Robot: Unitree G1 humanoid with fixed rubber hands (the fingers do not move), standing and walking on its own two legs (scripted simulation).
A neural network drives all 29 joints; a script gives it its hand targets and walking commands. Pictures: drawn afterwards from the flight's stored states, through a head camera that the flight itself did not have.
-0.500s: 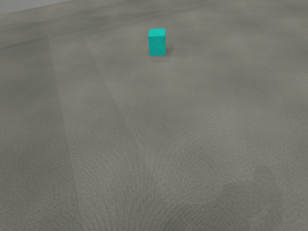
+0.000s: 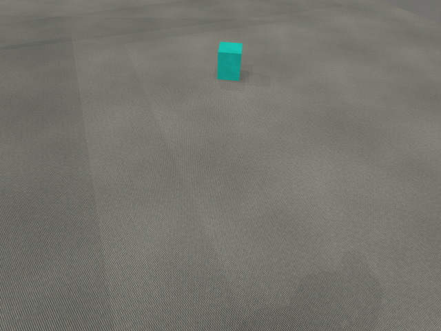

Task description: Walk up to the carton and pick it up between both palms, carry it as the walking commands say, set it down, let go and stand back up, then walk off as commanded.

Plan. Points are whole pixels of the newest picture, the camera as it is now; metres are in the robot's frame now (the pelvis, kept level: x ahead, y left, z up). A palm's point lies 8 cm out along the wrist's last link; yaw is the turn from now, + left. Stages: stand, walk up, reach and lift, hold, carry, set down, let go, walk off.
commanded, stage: stand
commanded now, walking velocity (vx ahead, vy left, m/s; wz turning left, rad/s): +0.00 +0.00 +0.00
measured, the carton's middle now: (229, 61) +2.38 -0.03 -0.65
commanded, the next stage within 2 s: walk off in 0.78 s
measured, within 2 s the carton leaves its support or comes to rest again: neither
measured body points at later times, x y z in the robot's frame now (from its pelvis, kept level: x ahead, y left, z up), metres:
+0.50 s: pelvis +0.01 +0.00 +0.00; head +0.02 +0.00 +0.45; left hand -0.01 +0.22 -0.16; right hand -0.01 -0.22 -0.16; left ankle -0.03 +0.10 -0.74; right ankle +0.03 -0.12 -0.74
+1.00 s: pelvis +0.02 +0.00 +0.00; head +0.03 +0.00 +0.45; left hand -0.01 +0.21 -0.17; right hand -0.02 -0.21 -0.16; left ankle -0.03 +0.10 -0.74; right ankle +0.03 -0.12 -0.74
